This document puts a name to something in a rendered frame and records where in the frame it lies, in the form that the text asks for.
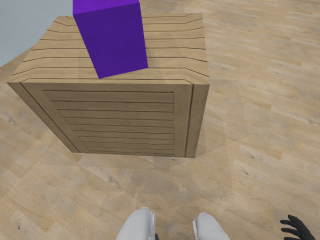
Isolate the robot right hand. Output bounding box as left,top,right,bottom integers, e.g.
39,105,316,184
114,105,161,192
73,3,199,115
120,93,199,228
280,214,316,240

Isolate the left robot shin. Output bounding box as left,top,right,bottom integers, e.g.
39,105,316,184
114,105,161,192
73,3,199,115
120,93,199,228
140,207,155,240

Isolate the pedestal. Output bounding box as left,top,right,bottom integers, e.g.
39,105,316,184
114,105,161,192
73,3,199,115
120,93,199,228
6,13,210,158

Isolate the carton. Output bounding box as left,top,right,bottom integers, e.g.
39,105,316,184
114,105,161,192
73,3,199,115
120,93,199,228
72,0,148,79

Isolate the robot left thigh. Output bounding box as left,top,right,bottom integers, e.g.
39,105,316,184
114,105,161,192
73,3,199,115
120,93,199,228
115,209,156,240

